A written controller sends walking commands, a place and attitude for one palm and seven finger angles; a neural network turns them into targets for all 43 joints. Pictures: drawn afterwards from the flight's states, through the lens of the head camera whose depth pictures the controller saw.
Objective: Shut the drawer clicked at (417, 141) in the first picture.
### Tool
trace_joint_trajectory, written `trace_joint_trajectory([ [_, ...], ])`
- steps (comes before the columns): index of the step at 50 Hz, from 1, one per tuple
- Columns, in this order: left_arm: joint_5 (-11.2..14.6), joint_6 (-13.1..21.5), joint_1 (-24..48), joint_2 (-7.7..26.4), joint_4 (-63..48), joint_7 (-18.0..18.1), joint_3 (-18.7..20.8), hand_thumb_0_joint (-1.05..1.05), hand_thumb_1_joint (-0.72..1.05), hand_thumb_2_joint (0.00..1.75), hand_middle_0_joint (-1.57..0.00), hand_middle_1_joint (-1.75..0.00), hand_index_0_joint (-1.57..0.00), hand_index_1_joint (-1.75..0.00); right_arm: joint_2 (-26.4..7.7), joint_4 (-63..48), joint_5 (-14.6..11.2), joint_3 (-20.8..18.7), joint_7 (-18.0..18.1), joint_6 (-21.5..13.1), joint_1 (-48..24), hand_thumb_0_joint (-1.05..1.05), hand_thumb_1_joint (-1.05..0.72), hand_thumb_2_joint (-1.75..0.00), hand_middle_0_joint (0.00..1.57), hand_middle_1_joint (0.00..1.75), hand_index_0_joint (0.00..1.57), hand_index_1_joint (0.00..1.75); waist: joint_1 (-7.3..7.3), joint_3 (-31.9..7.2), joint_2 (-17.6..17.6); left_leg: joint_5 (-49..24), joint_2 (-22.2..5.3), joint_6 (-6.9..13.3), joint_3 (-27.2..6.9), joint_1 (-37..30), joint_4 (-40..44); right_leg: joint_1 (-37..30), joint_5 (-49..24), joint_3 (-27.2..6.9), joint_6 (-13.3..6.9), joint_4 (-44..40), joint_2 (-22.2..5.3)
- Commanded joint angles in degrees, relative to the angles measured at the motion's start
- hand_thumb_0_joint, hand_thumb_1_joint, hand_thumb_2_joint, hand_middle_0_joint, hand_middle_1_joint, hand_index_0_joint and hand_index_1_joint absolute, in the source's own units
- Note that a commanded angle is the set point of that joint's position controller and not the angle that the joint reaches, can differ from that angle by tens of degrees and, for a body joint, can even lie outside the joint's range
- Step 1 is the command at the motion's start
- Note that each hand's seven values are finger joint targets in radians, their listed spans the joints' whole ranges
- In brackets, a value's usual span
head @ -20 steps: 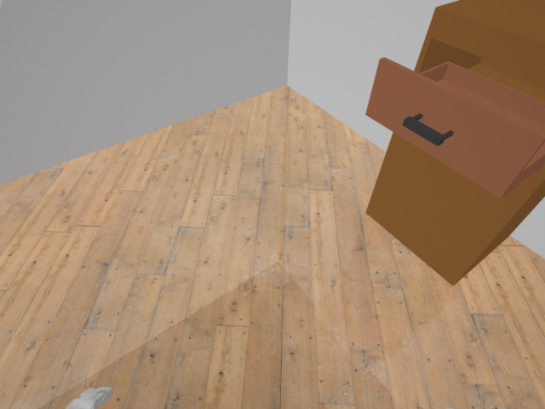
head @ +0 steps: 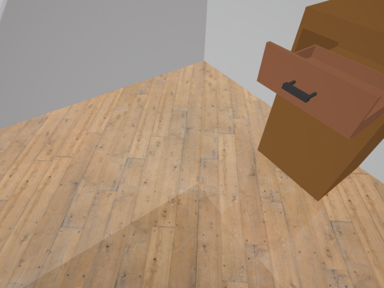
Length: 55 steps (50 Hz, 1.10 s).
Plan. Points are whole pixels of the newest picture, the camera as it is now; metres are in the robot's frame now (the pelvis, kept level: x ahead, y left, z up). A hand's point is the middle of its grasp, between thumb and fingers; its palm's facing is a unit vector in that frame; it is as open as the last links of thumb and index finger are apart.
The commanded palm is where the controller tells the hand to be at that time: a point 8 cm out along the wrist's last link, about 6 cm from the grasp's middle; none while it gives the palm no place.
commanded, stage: stand and wait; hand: left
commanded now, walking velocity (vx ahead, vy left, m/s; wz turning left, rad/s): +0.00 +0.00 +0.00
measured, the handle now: (299, 90) +0.81 -0.35 -0.02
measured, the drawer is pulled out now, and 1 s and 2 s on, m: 0.24 0.24 0.24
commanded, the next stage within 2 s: look at it before walking up in 0.42 s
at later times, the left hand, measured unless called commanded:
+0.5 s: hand out of the picture +0.07 +0.23 -0.15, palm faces -0.03 -0.94 -0.34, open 7.4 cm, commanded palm none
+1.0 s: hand out of the picture +0.07 +0.23 -0.15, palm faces -0.03 -0.94 -0.33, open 7.4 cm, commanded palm none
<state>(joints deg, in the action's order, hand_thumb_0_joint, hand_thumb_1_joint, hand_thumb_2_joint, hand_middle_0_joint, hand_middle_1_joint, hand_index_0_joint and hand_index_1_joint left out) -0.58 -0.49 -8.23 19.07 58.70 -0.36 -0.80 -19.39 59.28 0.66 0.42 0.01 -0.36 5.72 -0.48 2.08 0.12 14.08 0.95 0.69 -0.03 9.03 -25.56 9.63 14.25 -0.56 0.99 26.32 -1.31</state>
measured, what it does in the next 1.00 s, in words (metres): stands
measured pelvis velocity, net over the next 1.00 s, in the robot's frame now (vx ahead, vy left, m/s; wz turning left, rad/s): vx -0.01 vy -0.01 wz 0.00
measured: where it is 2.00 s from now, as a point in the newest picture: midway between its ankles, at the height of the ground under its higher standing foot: outside the picture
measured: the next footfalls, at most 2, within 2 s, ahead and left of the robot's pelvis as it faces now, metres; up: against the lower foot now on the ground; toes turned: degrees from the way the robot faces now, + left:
left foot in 1.48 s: +0.11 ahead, +0.14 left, +0.00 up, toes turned +14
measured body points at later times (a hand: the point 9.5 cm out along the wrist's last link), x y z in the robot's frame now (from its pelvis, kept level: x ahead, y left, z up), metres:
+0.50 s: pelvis -0.01 -0.01 +0.00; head -0.01 -0.02 +0.45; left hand +0.07 +0.28 -0.13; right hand +0.06 -0.31 -0.13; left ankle +0.00 +0.11 -0.74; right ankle +0.00 -0.13 -0.74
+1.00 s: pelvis -0.01 -0.01 +0.00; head +0.00 -0.02 +0.45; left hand +0.07 +0.28 -0.13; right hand +0.07 -0.31 -0.13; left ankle +0.00 +0.11 -0.74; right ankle +0.00 -0.13 -0.74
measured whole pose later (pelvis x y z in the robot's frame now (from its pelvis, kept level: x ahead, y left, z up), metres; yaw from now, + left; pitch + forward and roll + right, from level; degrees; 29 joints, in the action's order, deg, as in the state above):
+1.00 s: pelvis -0.01 -0.01 +0.00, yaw +0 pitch -2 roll +0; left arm -0.6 0.2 -7.5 19.5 62.2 -0.4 -0.5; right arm -19.6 63.7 0.4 0.5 -0.1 -0.6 6.7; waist -0.2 2.6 0.0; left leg 11.3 -0.4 -0.6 -0.5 8.3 -21.7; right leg 9.0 11.4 -0.1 -0.2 22.5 0.0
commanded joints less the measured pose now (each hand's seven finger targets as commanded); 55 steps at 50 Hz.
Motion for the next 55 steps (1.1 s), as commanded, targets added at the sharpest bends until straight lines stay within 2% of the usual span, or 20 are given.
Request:
trace_joint_trajectory([
  [1, -0.1, 1.7, 3.7, 12.2, -3.6, 1.0, 3.0, 0.0, 0.9, 0.9, -0.2, -0.3, -0.2, -0.3, -11.5, -3.3, 0.0, -2.9, 0.6, -1.5, -3.5, 0.0, -0.9, -0.9, 0.2, 0.3, 0.2, 0.3, 0.6, -3.9, 0.1, -7.1, -6.5, 1.6, -5.9, 0.6, 5.5, -0.5, -6.2, -5.1, -2.6, -5.4, -5.4],
  [9, 0.0, 1.9, 3.0, 12.4, -1.6, 1.0, 2.9, 0.0, 0.9, 0.9, -0.2, -0.3, -0.2, -0.3, -11.8, -1.0, -0.1, -2.7, 0.6, -1.5, -2.6, 0.0, -0.9, -0.9, 0.2, 0.3, 0.2, 0.3, 0.54, -4.3, 0.4, -7.4, -6.9, 1.3, -5.8, -0.5, 6.1, -0.8, -6.6, -5.6, -2.7, -6.5, -5.7],
  [11, 0.0, 2.0, 3.1, 12.5, -1.3, 1.1, 2.8, 0.0, 0.9, 0.9, -0.2, -0.3, -0.2, -0.3, -11.7, -0.6, -0.2, -2.6, 0.5, -1.4, -2.3, 0.0, -0.9, -0.9, 0.2, 0.3, 0.2, 0.3, 0.49, -3.5, 1.4, -6.5, -6.8, 1.2, -5.9, 0.3, 6.2, -0.7, -5.2, -5.9, -2.8, -7.1, -5.8],
  [17, 0.0, 1.9, 3.2, 12.5, -0.7, 1.0, 2.8, 0.0, 0.9, 0.9, -0.2, -0.3, -0.2, -0.3, -11.8, 0.3, -0.2, -2.6, 0.5, -1.4, -1.8, 0.0, -0.9, -0.9, 0.2, 0.3, 0.2, 0.3, 0.46, -2.4, 0.9, -4.7, -6.9, 1.1, -6.2, 0.8, 7.1, 0.2, -2.1, -6.2, -2.7, -8.1, -5.6],
  [27, -0.1, 1.9, 3.5, 12.4, -0.5, 1.0, 2.9, 0.0, 0.9, 0.9, -0.2, -0.3, -0.2, -0.3, -11.8, 0.9, -0.1, -2.5, 0.4, -1.5, -1.7, 0.0, -0.9, -0.9, 0.2, 0.3, 0.2, 0.3, 0.42, -2.6, -0.1, -5.2, -7.1, 0.9, -6.3, 0.5, 7.7, 0.3, -2.7, -6.2, -2.7, -8.2, -5.5],
  [33, -0.1, 2.0, 3.5, 12.4, -0.5, 0.9, 2.9, 0.0, 0.9, 0.9, -0.2, -0.3, -0.2, -0.3, -11.7, 0.9, -0.1, -2.5, 0.4, -1.5, -1.6, 0.0, -0.9, -0.9, 0.2, 0.3, 0.2, 0.3, 0.52, -2.5, 0.7, -5.3, -7.1, 0.8, -6.2, 0.3, 7.6, 0.5, -2.5, -6.6, -2.7, -8.9, -5.6],
  [45, -0.1, 2.1, 3.2, 12.4, -0.2, 1.0, 2.8, 0.0, 0.9, 0.9, -0.2, -0.3, -0.2, -0.3, -11.9, 0.9, -0.2, -2.4, 0.5, -1.5, -1.7, 0.0, -0.9, -0.9, 0.2, 0.3, 0.2, 0.3, 0.49, -3.6, -0.2, -8.0, -7.5, 0.7, -6.1, -0.8, 7.4, -0.8, -6.6, -6.0, -2.7, -8.4, -5.6],
  [51, -0.1, 2.1, 3.2, 12.4, -0.1, 1.0, 2.9, 0.0, 0.9, 0.9, -0.2, -0.3, -0.2, -0.3, -11.8, 1.0, -0.2, -2.4, 0.6, -1.5, -1.9, 0.0, -0.9, -0.9, 0.2, 0.3, 0.2, 0.3, 0.42, -3.4, -0.2, -8.5, -7.5, 0.7, -6.1, -0.9, 7.8, -1.2, -7.0, -5.8, -2.6, -8.5, -5.6],
  [55, -0.1, 2.2, 3.0, 12.4, 0.0, 1.0, 2.9, 0.0, 0.9, 0.9, -0.2, -0.3, -0.2, -0.3, -11.8, 1.0, -0.3, -2.4, 0.6, -1.5, -1.9, 0.0, -0.9, -0.9, 0.2, 0.3, 0.2, 0.3, 0.38, -4.7, 0.8, -10.1, -7.5, 0.7, -6.1, -1.8, 7.3, -2.1, -9.3, -5.7, -2.7, -8.3, -5.8],
])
